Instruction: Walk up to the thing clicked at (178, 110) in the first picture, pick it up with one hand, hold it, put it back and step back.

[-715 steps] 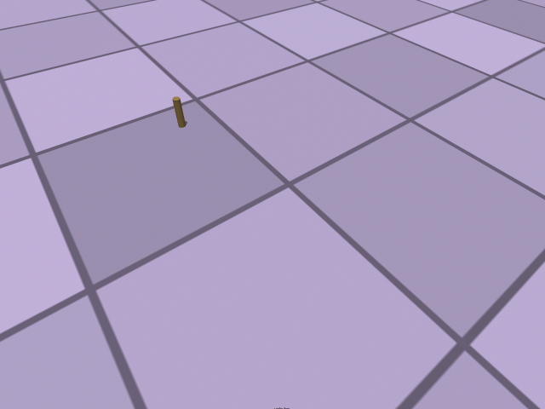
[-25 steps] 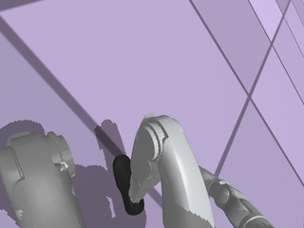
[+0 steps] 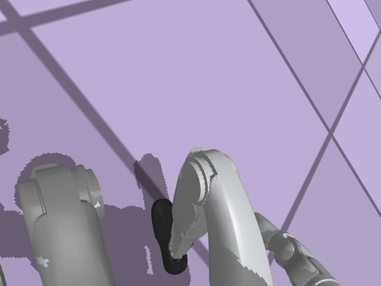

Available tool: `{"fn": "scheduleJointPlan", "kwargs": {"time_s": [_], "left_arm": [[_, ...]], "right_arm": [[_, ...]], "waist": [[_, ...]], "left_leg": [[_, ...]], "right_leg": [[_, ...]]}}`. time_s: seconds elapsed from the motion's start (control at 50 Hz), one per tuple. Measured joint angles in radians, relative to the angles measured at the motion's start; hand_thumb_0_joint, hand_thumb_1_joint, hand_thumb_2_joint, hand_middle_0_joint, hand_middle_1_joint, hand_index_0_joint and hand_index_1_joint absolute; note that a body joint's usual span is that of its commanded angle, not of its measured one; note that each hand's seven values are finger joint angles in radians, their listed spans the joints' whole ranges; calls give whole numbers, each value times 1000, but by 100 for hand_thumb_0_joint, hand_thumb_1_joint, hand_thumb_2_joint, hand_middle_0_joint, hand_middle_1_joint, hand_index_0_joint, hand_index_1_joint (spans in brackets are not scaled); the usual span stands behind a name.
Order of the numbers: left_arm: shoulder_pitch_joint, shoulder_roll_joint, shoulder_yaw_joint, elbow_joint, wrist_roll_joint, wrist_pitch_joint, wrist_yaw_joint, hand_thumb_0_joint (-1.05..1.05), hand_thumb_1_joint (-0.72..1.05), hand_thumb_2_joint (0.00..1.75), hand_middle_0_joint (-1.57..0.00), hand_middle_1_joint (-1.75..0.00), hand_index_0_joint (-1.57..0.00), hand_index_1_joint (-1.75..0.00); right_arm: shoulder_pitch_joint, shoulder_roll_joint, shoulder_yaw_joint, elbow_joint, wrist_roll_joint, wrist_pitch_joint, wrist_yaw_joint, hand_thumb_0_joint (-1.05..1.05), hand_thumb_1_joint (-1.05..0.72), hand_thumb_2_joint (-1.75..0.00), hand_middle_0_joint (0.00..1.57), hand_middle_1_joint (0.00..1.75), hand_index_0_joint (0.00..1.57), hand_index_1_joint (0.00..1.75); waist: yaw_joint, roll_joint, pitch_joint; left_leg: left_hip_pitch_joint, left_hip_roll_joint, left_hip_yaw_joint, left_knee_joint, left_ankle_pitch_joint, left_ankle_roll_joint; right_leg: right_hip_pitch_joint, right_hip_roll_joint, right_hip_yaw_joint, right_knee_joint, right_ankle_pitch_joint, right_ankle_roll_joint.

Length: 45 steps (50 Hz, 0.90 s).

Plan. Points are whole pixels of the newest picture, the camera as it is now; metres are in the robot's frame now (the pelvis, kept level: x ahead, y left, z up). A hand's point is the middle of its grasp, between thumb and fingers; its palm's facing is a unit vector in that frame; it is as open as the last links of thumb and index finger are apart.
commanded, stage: settle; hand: left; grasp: from the side
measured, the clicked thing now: out of the picture +0.40 +0.31 -0.15
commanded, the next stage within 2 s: lift in 1.48 s
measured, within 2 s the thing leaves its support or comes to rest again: neither
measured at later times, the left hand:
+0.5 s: hand out of the picture +0.38 +0.31 -0.03, palm faces +0.33 -0.94 -0.05, open 5.7 cm
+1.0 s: hand out of the picture +0.39 +0.30 +0.03, palm faces +0.33 -0.94 -0.04, open 5.7 cm
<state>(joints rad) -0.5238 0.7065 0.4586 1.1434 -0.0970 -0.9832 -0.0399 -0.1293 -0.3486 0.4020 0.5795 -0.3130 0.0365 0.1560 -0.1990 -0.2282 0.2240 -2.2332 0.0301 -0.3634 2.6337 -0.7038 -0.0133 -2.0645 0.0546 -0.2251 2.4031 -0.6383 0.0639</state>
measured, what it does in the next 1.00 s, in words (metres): rises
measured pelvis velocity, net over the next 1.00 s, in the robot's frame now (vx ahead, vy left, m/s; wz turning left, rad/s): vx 0.02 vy -0.02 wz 0.15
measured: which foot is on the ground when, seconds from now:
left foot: down 0.00-1.00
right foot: down 0.00-1.00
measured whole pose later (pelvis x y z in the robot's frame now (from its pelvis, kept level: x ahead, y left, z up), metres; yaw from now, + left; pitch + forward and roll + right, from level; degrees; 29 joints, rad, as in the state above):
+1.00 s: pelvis +0.02 -0.02 +0.07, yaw +9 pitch +31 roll -7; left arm -0.51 0.42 0.43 0.80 -0.15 -0.60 -0.22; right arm 0.04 -0.29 0.05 0.64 -0.08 0.05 0.07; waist -0.10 -0.02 -0.10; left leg -2.19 0.04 -0.14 2.34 -0.70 -0.02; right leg -2.12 -0.01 -0.07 2.28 -0.71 0.02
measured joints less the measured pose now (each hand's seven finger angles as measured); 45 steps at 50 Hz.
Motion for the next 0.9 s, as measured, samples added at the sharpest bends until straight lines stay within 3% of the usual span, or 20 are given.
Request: {"fn": "scheduleJointPlan", "kwargs": {"time_s": [0.28,0.54,0.74,0.9], "left_arm": [[40,-126,-61,-230,-29,177,-53,0,15,105,-94,-109,-99,-106],[52,-210,-64,-315,-56,299,-116,0,15,105,-94,-109,-99,-106],[26,-251,-43,-318,-71,337,-165,0,15,106,-95,-109,-100,-106],[15,-279,-28,-340,-63,375,-180,0,14,106,-95,-108,-100,-105]], "right_arm": [[84,28,-151,25,107,16,-12,0,-89,-89,20,30,21,30],[135,56,-247,43,191,31,-46,0,-88,-89,20,30,21,30],[151,55,-301,59,219,23,-71,0,-89,-89,20,30,21,30],[165,53,-336,60,232,15,-84,0,-89,-89,20,30,21,30]], "waist": [[54,97,-147],[81,172,-249],[95,198,-290],[99,204,-312]], "left_leg": [[-29,3,88,-81,15,10],[-24,3,161,-175,16,1],[1,10,193,-230,6,-11],[25,13,210,-267,3,-13]], "right_leg": [[-46,-30,57,-23,-21,-16],[-74,-57,110,-58,-47,-29],[-78,-62,133,-80,-62,-42],[-64,-65,145,-105,-68,-47]]}}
